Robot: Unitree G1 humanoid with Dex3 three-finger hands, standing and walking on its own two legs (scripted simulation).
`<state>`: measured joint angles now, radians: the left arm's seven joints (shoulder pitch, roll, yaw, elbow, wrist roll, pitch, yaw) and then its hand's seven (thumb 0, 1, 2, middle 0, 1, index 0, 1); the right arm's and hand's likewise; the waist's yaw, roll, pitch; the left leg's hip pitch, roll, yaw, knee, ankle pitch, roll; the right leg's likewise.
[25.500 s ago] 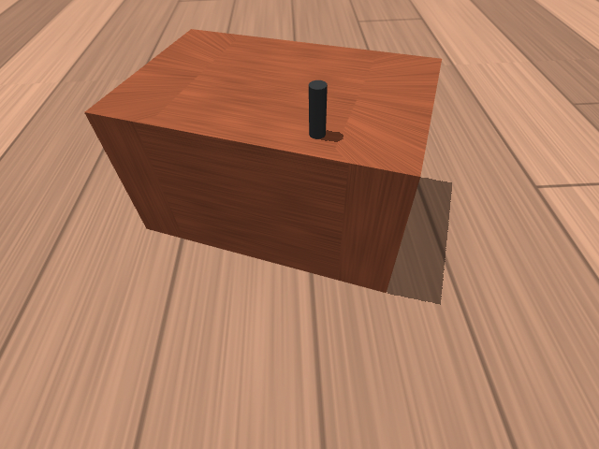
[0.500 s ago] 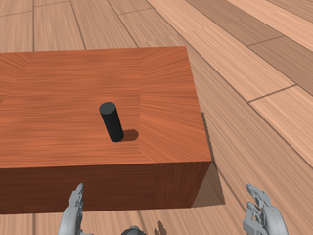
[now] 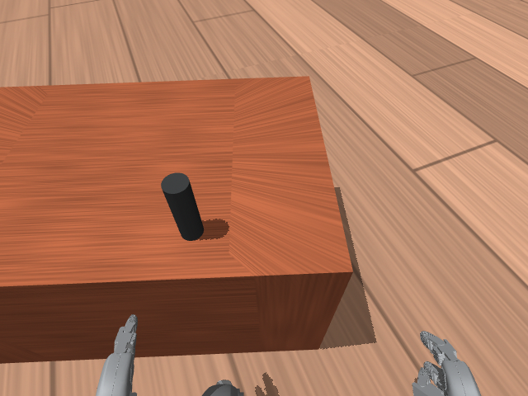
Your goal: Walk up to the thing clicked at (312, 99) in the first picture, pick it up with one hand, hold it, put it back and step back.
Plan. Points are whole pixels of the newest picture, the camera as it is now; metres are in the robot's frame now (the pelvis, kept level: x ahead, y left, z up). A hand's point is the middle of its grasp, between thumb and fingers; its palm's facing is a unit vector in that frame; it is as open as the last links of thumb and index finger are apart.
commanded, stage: home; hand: left
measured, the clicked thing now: (184, 209) +0.46 +0.19 -0.04
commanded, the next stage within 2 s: stand in 0.34 s
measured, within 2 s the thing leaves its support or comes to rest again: neither
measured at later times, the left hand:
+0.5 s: hand out of the picture +0.06 +0.26 -0.12, palm faces -0.02 -0.93 -0.36, open 17.4 cm
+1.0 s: hand out of the picture +0.03 +0.25 -0.10, palm faces -0.03 -0.94 -0.34, open 8.0 cm
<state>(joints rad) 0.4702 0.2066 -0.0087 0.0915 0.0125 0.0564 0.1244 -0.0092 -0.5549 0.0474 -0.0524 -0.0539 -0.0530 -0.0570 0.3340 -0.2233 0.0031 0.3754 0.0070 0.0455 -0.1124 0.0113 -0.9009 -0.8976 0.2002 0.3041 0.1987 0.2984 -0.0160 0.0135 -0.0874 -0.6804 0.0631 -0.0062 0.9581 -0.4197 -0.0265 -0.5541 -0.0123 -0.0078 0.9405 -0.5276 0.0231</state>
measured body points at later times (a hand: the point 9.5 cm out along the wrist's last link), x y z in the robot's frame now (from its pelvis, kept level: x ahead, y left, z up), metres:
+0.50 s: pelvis +0.00 +0.01 +0.03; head +0.00 +0.02 +0.48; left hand +0.06 +0.31 -0.09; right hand +0.08 -0.28 -0.09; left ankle +0.03 +0.13 -0.68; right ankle -0.03 -0.13 -0.68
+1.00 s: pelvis -0.02 +0.01 +0.06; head -0.02 +0.01 +0.51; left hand +0.03 +0.30 -0.08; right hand +0.04 -0.29 -0.08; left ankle +0.03 +0.14 -0.68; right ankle -0.03 -0.14 -0.68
